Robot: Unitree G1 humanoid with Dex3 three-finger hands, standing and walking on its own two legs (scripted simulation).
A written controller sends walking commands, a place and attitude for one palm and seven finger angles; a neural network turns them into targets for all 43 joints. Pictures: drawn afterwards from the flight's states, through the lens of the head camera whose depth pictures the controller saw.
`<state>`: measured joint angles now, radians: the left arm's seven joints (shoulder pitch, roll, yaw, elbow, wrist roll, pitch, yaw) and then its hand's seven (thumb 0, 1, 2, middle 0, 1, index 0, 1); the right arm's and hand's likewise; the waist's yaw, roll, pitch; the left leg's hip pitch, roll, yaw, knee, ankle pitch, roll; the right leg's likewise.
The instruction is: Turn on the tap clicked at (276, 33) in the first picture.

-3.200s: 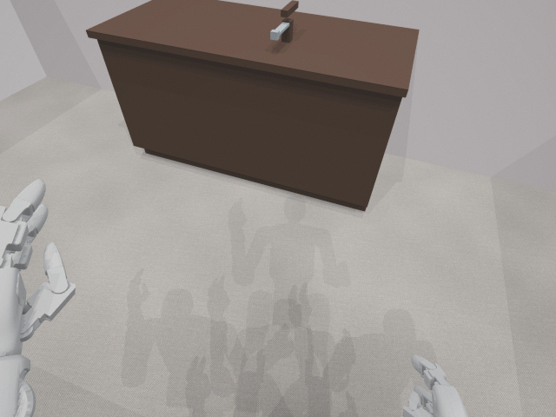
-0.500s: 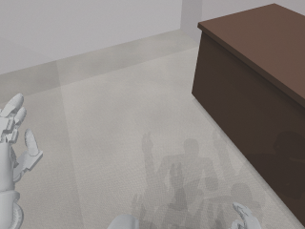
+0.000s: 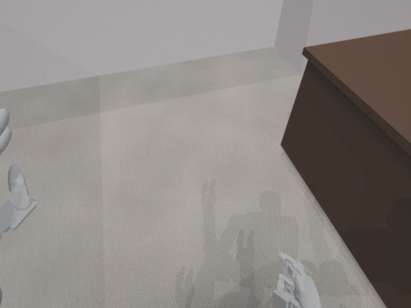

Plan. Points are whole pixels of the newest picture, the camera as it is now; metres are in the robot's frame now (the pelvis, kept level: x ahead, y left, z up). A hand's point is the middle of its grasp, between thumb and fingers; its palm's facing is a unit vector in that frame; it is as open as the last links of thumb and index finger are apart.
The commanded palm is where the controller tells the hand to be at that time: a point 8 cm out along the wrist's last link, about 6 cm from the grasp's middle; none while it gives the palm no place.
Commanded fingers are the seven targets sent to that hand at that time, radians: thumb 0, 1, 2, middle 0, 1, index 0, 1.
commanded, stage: turn to face it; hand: left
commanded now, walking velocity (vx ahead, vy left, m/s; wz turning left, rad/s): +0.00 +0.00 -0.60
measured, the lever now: out of the picture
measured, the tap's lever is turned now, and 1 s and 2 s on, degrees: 0 0 0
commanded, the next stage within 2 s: none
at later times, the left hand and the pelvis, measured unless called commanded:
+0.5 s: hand (102, 164) +0.27 +0.19 +0.19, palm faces +0.24 -0.89 -0.39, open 7.4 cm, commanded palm +0.23 +0.22 +0.18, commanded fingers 0.00 0.90 0.90 -0.20 -0.30 -0.20 -0.30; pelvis +0.01 +0.00 +0.00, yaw -15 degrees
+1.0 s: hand (205, 191) +0.24 +0.03 +0.19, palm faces -0.14 -0.83 -0.54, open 7.4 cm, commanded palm +0.22 +0.10 +0.18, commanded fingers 0.00 0.90 0.90 -0.20 -0.30 -0.20 -0.30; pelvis -0.07 -0.04 +0.00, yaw -34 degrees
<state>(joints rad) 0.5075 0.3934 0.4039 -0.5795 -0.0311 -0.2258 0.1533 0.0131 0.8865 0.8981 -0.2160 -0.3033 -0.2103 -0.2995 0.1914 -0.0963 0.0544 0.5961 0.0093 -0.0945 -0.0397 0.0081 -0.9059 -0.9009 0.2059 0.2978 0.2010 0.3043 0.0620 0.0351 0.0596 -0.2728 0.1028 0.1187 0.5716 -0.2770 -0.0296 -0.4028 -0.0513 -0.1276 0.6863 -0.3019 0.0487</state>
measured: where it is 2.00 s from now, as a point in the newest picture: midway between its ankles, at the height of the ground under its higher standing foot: outside the picture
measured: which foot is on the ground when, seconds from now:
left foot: down 0.00-0.04, up 0.06-0.42, down 0.44-0.78, up 0.80-1.00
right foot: up 0.00-0.02, down 0.04-0.46, up 0.48-0.74, down 0.76-1.00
